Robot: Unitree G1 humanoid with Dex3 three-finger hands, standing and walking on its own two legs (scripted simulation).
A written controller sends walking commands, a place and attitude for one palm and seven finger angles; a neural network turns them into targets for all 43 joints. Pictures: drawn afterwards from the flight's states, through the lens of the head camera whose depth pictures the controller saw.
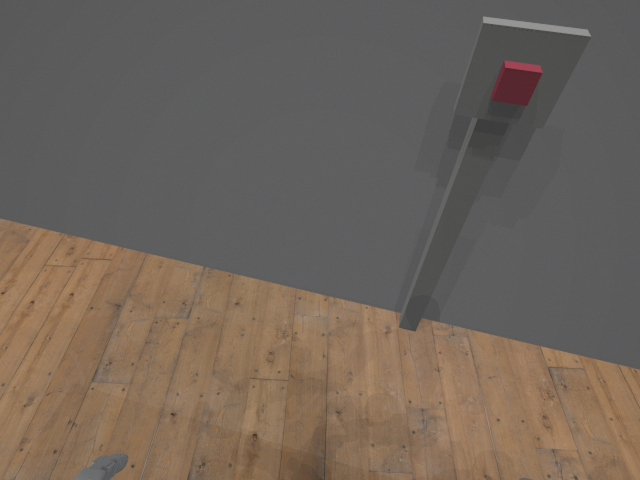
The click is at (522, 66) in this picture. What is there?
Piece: button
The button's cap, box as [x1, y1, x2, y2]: [492, 60, 541, 105]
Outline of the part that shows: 504,60 492,91 492,100 526,105 541,74 540,66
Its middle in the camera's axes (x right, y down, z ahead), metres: +0.33 -0.27 +0.66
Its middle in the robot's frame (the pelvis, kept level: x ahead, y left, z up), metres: +0.71 -0.29 +0.17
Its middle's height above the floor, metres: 0.94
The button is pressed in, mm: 0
